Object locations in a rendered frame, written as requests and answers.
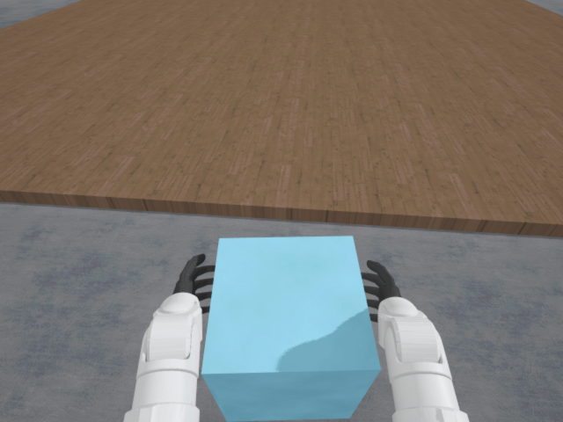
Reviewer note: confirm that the robot left hand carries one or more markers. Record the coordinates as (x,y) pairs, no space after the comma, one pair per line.
(187,282)

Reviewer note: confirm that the robot right hand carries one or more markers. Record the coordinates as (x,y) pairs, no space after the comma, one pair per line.
(385,282)

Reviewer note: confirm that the carton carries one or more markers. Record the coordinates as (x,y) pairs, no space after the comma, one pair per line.
(289,334)

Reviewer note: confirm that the left robot forearm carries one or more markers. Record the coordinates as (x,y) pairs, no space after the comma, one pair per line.
(168,368)

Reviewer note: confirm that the right robot forearm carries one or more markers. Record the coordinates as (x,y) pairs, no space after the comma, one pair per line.
(418,369)

